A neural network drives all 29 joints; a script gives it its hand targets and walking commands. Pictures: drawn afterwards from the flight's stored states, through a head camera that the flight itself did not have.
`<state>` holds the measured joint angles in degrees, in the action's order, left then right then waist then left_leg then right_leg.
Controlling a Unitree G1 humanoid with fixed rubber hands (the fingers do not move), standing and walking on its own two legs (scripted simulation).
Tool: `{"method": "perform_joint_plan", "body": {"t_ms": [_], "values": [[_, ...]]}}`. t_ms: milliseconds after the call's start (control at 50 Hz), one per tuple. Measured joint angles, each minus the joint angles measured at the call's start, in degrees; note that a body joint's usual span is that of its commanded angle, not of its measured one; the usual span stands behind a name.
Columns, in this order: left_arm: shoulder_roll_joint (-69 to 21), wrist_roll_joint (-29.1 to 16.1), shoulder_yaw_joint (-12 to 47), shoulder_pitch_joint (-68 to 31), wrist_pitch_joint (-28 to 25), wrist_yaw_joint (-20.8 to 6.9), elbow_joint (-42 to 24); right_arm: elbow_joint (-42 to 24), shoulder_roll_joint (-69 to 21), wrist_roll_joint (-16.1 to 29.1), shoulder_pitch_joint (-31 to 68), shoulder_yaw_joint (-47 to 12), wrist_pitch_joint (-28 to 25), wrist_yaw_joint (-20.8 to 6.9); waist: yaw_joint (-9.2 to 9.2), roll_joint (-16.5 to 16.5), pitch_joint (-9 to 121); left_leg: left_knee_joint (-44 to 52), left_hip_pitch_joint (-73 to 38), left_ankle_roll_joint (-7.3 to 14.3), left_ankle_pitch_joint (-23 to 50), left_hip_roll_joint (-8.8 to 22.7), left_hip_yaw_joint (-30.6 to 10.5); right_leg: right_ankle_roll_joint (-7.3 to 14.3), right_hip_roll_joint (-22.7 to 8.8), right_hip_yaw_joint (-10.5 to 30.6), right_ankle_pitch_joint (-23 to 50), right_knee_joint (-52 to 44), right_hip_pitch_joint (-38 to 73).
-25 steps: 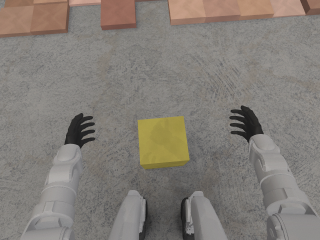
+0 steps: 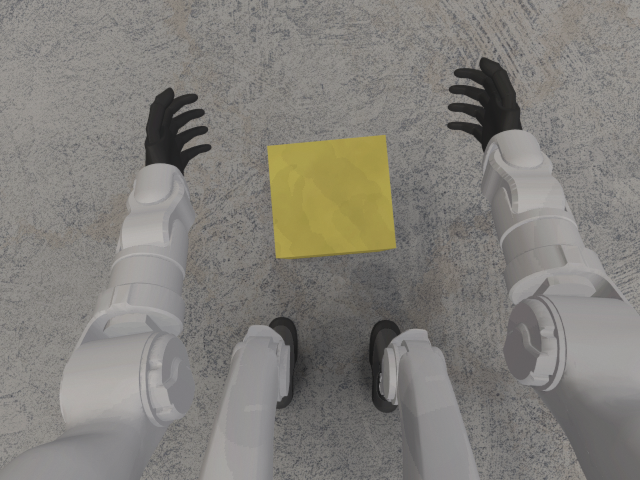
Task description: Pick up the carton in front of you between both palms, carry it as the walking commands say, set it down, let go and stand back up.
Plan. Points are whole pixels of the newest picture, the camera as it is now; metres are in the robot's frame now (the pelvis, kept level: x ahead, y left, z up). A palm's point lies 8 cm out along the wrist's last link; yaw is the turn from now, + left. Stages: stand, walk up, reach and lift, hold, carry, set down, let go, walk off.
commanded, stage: reach and lift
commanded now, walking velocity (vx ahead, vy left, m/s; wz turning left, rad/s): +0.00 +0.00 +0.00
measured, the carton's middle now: (330, 206) +0.47 +0.01 -0.48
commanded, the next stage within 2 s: none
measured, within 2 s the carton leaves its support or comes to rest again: leaves its support in 1.54 s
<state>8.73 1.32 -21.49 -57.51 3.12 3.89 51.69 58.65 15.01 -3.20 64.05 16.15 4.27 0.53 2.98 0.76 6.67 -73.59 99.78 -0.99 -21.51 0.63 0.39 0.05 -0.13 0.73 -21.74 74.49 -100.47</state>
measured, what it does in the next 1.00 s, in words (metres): lowers itself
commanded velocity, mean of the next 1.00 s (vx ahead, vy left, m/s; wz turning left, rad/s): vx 0.00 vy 0.00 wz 0.00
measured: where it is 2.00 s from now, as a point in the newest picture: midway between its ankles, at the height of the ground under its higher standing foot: (331, 380)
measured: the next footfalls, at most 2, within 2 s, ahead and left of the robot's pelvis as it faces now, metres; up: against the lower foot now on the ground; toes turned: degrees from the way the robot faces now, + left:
none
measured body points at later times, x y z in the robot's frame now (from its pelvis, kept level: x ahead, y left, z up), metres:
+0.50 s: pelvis -0.04 +0.00 -0.19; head +0.31 +0.00 +0.09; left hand +0.47 +0.21 -0.36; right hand +0.50 -0.18 -0.36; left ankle +0.08 +0.13 -0.57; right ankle +0.08 -0.12 -0.57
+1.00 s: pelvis -0.04 +0.00 -0.24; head +0.33 +0.00 +0.03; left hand +0.49 +0.19 -0.42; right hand +0.51 -0.16 -0.42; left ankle +0.08 +0.13 -0.57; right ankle +0.08 -0.12 -0.57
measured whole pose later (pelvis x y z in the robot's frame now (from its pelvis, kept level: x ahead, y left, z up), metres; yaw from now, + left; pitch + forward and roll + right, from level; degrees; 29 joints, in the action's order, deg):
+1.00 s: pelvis -0.04 +0.00 -0.24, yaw +1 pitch +38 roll +1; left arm 16.8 -17.1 -3.5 -76.8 -0.8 8.8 65.2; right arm 67.0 21.8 14.9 79.2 -0.9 0.0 6.0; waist 1.9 -1.2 -16.7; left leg -124.6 131.5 -1.3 -31.4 -1.1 -0.2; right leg -0.7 -0.7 1.4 -32.4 125.6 -131.5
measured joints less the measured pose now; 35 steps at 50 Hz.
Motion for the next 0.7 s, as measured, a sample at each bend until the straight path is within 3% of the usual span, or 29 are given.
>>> {"method": "perform_joint_plan", "body": {"t_ms": [160,340,580,700], "values": [[1.9,-5.1,4.5,2.3,-3.3,1.0,-0.6,-3.4,0.7,5.2,-3.8,-4.8,-2.8,2.6,-0.48,-0.4,0.7,-15.4,14.2,-0.2,-5.7,-0.4,-0.5,-0.1,-0.2,-0.1,-5.9,15.4,-14.1],[5.3,-11.7,10.4,-0.7,-1.5,3.3,-4.4,-7.0,4.5,12.2,-0.9,-10.4,-1.5,4.3,-0.66,-0.5,-7.2,-32.4,24.7,-0.4,-8.6,-0.7,-0.9,-0.2,-0.1,-0.1,-8.7,32.2,-24.4],[7.3,-14.5,13.2,-15.4,-1.3,4.4,8.8,7.5,7.4,15.7,14.1,-13.6,-1.9,4.9,-0.51,-1.1,-19.6,-44.0,30.2,-0.2,-7.0,-1.1,-0.5,-0.5,-0.1,0.5,-7.2,44.0,-29.9],[9.4,-17.1,16.3,-20.4,-2.6,4.7,12.9,9.6,8.7,17.4,17.5,-15.6,-3.7,5.3,-0.47,-2.0,-25.3,-48.1,31.8,-0.2,-6.9,-1.4,-0.4,-0.6,-0.4,0.8,-7.5,48.2,-31.4]]}}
